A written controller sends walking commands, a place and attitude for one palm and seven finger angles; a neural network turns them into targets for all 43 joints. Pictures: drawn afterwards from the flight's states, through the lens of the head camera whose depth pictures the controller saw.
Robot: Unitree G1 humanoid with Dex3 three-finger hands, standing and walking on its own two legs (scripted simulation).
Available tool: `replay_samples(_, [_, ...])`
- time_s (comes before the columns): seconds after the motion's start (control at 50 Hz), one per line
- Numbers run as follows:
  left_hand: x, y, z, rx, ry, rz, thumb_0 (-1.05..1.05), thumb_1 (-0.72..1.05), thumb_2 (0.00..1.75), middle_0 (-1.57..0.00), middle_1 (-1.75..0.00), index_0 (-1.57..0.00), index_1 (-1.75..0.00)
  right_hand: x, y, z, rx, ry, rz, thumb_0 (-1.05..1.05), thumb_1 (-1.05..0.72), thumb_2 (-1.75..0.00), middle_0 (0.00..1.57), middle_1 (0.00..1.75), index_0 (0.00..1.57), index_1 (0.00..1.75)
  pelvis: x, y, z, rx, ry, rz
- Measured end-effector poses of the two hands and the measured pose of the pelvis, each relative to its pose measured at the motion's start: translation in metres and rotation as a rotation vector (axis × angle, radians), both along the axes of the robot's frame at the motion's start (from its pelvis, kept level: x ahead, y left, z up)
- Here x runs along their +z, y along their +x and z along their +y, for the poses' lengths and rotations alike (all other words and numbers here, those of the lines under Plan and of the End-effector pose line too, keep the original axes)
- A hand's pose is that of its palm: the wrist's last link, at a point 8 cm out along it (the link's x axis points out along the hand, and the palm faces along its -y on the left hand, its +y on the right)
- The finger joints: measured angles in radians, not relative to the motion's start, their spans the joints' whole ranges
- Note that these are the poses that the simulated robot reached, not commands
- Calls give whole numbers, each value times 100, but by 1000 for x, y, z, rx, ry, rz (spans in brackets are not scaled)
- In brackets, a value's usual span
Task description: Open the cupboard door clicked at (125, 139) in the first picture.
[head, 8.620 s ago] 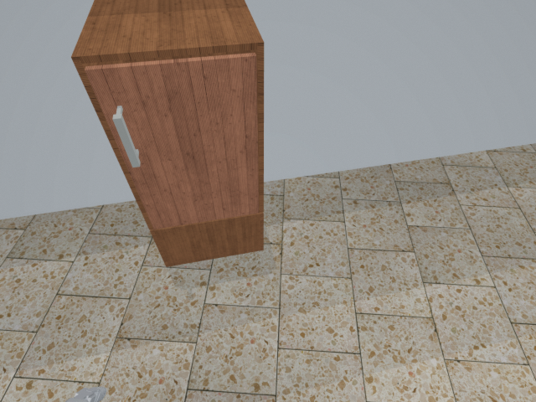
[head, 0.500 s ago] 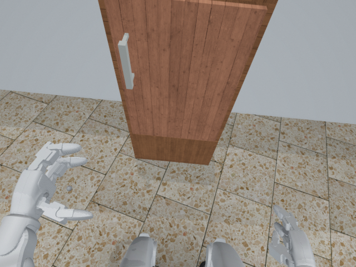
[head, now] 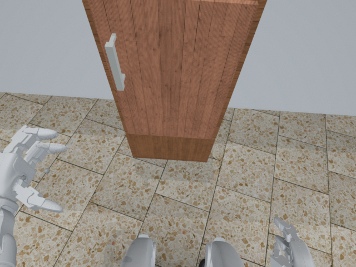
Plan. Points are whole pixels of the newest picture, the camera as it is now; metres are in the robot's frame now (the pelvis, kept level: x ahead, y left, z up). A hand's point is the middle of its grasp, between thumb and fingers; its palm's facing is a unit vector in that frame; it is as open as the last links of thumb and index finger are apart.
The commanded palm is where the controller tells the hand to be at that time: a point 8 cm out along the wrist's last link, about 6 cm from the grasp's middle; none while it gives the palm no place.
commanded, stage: raise the hand with hooked fingers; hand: left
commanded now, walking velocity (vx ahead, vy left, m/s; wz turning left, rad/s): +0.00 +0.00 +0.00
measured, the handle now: (117, 63) +0.61 +0.21 +0.04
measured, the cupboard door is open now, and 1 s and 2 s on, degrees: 0 0 0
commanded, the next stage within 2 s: move the hooked fingers beside the handle in 0.42 s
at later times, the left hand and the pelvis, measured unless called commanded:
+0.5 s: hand (49, 174) +0.28 +0.27 +0.05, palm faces +0.00 -1.00 -0.06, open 14.0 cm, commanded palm +0.26 +0.32 +0.05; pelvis +0.00 +0.00 +0.00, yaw +0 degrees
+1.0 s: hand (70, 134) +0.37 +0.26 +0.05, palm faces -0.02 -1.00 -0.05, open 14.0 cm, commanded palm +0.35 +0.31 +0.05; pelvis +0.00 +0.00 +0.00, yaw -1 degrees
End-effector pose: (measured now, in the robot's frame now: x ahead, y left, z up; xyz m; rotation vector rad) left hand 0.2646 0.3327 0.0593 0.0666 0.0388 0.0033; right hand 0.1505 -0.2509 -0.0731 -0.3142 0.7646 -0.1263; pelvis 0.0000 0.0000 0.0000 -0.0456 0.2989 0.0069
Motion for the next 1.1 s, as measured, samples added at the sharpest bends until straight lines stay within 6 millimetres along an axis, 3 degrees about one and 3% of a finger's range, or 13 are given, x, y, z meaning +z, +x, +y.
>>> replay_samples(0.2, [-6,1,-10,-12,-16,0,-1,-50,30,-30,-120,-30,-120,4,-9,-10,-25,-14,6,1,-90,-90,20,30,21,30,1,-1,-2,-7,5,-1])
replay_samples(0.6, [-5,-4,-3,-1,-14,-6,-2,-50,30,-30,-120,-30,-120,2,5,8,15,12,-25,1,-90,-90,20,30,21,30,0,-4,1,2,1,-5])
replay_samples(0.82, [-8,46,-11,-32,-28,-14,-2,-50,30,-30,-120,-30,-120,-5,-6,3,-9,-16,23,1,-90,-90,20,30,21,30,-4,-7,2,2,-1,14])
replay_samples(1.1, [-5,102,-16,-10,-20,-6,-2,-50,30,-30,-120,-30,-120,-18,-57,-11,-102,-14,208,1,-90,-90,20,30,21,30,-1,-2,2,-23,8,49])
